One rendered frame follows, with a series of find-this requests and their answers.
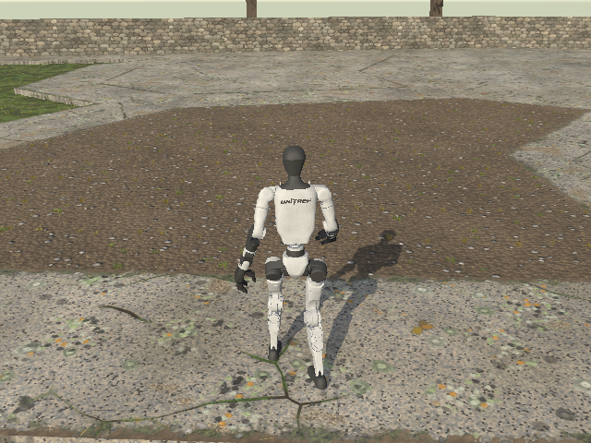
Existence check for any robot right upper arm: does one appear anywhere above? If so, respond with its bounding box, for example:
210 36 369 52
313 185 338 233

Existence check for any robot left forearm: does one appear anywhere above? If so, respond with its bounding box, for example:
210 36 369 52
238 224 260 270

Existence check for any right robot foot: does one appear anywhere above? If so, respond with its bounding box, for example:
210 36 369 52
308 365 327 389

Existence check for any left robot shin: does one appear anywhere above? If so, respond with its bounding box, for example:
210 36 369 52
268 295 282 350

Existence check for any robot left upper arm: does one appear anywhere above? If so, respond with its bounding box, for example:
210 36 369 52
251 186 276 239

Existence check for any robot left hand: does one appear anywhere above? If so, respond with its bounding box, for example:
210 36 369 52
235 266 256 293

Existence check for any robot right hand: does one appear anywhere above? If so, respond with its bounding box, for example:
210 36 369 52
315 229 337 245

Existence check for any robot right forearm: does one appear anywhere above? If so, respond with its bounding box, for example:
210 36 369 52
326 219 339 239

